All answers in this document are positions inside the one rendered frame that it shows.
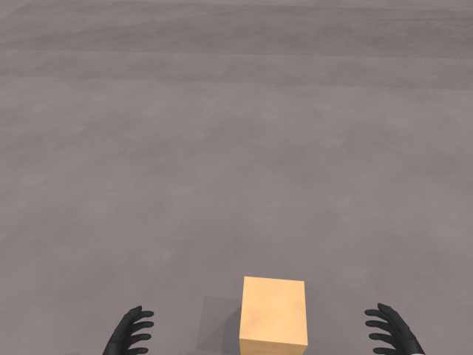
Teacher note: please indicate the carton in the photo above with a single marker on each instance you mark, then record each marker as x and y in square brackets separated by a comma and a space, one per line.
[273, 318]

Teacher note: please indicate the right robot hand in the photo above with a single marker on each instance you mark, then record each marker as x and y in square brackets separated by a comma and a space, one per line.
[402, 339]

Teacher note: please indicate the left robot hand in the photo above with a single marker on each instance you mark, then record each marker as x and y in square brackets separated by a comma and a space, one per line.
[121, 339]

